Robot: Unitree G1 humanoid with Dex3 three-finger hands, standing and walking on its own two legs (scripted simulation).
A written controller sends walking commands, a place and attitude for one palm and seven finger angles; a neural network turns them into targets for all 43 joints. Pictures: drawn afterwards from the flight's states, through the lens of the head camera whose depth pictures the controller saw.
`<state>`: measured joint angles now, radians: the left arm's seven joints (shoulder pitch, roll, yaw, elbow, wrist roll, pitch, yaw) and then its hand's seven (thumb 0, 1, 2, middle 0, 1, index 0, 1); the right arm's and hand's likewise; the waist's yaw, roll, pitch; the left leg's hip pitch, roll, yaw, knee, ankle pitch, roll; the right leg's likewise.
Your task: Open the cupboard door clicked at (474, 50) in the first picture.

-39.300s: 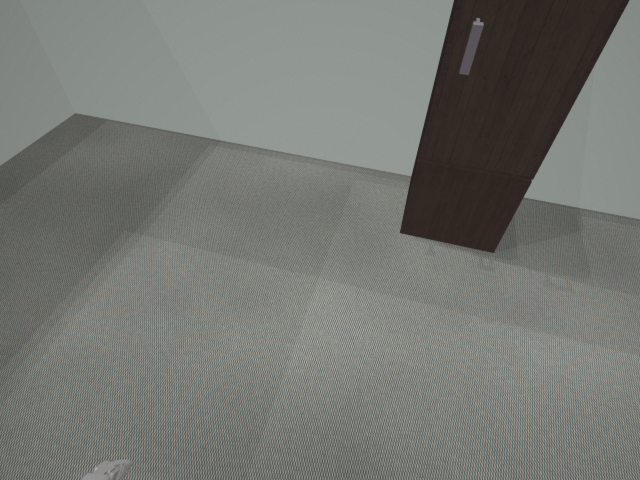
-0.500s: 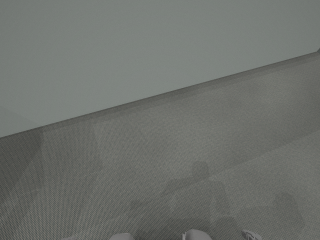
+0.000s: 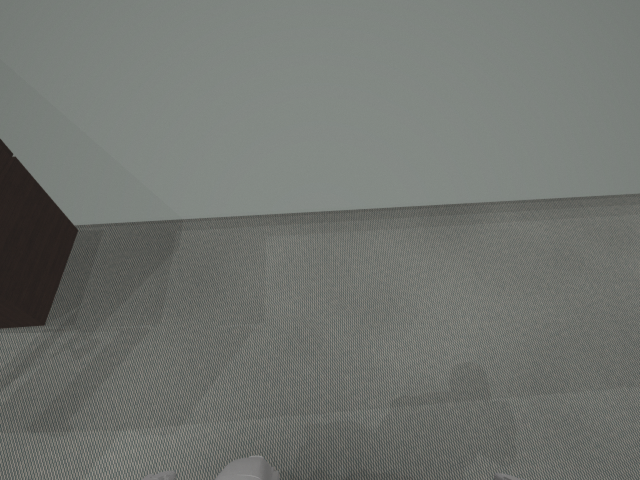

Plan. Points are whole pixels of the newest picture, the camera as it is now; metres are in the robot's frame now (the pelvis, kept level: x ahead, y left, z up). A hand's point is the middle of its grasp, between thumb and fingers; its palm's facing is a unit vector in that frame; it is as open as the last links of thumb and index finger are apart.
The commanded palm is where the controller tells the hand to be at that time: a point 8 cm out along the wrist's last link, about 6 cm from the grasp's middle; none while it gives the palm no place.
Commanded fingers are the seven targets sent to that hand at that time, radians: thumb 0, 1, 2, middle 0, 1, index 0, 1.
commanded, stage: turn to face it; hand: left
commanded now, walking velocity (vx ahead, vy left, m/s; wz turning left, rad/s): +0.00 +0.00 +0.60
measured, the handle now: out of the picture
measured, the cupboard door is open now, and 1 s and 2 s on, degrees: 54 54 54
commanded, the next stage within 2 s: take the last steps up to it in 1.68 s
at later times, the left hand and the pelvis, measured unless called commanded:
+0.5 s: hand out of the picture +0.04 +0.19 -0.15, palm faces +0.27 -0.91 -0.31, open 7.4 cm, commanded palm none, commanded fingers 0.00 0.90 0.90 -0.20 -0.30 -0.20 -0.30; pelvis +0.00 -0.03 -0.01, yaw +17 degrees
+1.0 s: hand out of the picture -0.03 +0.22 -0.16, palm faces +0.57 -0.78 -0.26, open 7.4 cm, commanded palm none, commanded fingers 0.00 0.90 0.90 -0.20 -0.30 -0.20 -0.30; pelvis +0.01 -0.02 +0.00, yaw +35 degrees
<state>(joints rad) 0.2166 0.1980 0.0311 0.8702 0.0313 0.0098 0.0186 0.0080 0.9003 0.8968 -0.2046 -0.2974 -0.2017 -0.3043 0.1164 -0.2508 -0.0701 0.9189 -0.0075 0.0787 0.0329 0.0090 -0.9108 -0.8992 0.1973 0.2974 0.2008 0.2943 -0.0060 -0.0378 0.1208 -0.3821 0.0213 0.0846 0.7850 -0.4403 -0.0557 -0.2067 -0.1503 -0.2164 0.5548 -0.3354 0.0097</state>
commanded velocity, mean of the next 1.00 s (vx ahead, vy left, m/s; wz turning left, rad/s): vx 0.00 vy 0.00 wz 0.60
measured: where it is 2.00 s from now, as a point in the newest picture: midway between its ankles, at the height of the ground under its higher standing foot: outside the picture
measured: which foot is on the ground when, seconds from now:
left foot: up 0.00-0.04, down 0.06-0.40, up 0.42-0.74, down 0.76-1.00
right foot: down 0.00-0.06, up 0.08-0.38, down 0.40-0.76, up 0.78-1.00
